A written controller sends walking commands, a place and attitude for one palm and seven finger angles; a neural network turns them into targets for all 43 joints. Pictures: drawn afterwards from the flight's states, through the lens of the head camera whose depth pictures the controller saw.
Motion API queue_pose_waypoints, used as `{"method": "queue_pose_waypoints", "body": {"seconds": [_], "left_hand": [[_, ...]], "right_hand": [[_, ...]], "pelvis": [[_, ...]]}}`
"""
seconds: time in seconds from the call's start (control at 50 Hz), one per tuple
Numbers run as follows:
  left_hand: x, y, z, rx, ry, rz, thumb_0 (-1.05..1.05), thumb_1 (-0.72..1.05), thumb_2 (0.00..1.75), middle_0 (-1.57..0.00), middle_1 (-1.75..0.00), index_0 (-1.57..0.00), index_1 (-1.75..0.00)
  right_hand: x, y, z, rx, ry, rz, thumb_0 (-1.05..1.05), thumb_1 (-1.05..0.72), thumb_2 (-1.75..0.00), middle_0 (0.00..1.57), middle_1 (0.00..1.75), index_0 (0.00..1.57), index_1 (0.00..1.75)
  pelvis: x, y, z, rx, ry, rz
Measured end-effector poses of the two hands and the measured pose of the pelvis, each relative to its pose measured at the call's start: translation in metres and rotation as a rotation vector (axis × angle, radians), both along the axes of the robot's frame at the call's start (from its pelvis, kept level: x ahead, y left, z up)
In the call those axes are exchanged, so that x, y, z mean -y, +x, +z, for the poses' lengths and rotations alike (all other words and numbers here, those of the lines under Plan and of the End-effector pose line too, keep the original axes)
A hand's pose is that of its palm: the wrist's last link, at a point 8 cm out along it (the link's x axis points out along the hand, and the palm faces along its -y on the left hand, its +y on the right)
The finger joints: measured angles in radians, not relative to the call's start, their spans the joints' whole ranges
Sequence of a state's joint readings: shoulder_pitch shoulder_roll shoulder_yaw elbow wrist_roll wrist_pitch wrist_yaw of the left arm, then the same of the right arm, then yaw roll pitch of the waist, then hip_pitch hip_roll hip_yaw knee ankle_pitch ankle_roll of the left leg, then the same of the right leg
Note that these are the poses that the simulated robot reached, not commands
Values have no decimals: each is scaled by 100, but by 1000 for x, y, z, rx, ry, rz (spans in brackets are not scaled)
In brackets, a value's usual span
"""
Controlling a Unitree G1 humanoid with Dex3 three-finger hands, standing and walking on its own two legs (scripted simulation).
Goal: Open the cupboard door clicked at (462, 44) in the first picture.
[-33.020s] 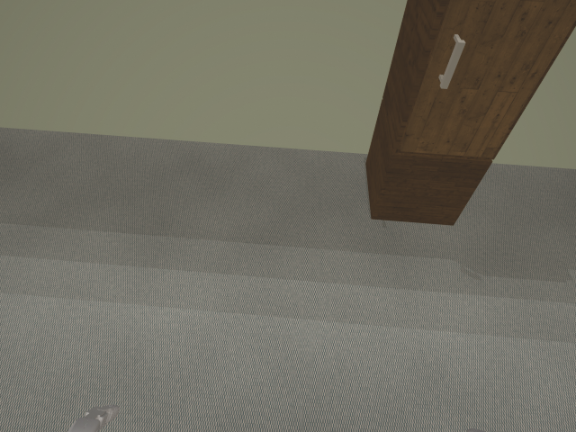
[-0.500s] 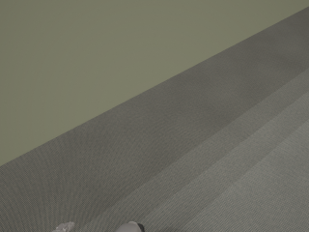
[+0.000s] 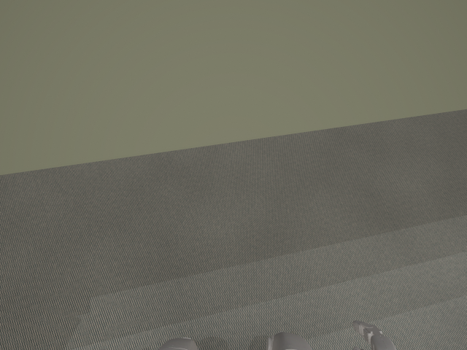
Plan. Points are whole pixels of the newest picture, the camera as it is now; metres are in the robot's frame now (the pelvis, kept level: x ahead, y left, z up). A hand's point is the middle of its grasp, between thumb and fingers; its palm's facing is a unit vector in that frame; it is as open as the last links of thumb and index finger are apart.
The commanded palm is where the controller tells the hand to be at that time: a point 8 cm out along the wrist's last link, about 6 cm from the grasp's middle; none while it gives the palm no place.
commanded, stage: turn to face it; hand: left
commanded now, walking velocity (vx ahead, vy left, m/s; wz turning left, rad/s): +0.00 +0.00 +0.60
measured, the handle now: out of the picture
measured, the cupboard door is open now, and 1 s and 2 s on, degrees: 59 59 59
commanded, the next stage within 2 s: none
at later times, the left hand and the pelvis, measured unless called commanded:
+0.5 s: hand out of the picture +0.03 +0.14 -0.14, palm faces +0.29 -0.93 -0.25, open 7.3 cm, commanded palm none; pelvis +0.02 -0.06 +0.02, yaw +18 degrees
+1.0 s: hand out of the picture +0.01 +0.19 -0.15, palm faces +0.54 -0.80 -0.26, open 7.4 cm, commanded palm none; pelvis +0.03 -0.06 +0.01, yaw +34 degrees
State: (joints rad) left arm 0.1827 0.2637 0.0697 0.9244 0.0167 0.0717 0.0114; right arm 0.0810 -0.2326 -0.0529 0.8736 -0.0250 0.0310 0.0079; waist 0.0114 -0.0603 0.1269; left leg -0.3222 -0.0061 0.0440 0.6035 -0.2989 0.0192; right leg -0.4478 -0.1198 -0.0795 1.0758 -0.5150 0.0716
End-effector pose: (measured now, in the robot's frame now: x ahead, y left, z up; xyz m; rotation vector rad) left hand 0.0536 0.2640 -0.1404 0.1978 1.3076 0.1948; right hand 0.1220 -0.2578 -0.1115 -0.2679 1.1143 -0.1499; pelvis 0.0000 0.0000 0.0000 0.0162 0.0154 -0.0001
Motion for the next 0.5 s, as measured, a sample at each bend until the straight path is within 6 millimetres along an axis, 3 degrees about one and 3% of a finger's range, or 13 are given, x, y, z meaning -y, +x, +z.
{"method": "queue_pose_waypoints", "body": {"seconds": [0.12,0.24,0.3,0.38,0.5], "left_hand": [[4,17,21,93,24,32,1,91,90,-20,-29,-20,-30],[28,25,31,166,72,54,0,91,90,-20,-29,-20,-30],[45,14,37,164,84,78,0,91,90,-20,-29,-20,-30],[66,-8,41,123,61,140,0,91,90,-20,-30,-20,-30],[84,-43,31,80,7,248,0,91,90,-20,-30,-20,-30]], "right_hand": [[3,-7,-3,-61,22,41,0,-91,-90,21,30,20,29],[28,-9,-27,-114,66,59,0,-91,-90,21,30,21,30],[41,-3,-32,-140,71,72,1,-91,-90,21,30,21,29],[47,11,-24,-158,70,111,1,-91,-90,20,30,20,29],[36,45,-12,-156,52,215,1,-91,-90,20,30,20,29]], "pelvis": [[14,1,9,-12,-16,60],[45,6,0,-24,2,132],[54,6,2,-10,5,173],[61,12,12,0,26,227],[65,17,15,2,31,314]]}}
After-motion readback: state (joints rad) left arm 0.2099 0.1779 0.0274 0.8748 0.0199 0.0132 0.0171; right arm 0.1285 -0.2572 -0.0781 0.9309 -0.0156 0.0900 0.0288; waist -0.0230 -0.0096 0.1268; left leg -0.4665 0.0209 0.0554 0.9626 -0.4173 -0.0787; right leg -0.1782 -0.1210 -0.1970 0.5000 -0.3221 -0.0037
